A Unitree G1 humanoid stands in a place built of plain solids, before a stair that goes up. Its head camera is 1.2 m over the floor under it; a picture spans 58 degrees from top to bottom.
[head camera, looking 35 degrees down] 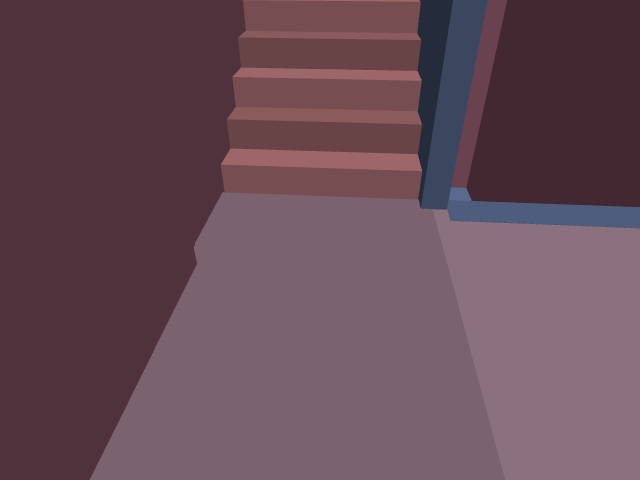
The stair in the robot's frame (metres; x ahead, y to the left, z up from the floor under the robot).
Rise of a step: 0.17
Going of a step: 0.22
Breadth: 1.10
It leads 4 degrees to the right of straight ahead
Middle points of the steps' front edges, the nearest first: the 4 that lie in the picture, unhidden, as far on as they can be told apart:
2.14 0.00 0.18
2.37 -0.02 0.35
2.59 -0.03 0.53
2.81 -0.05 0.70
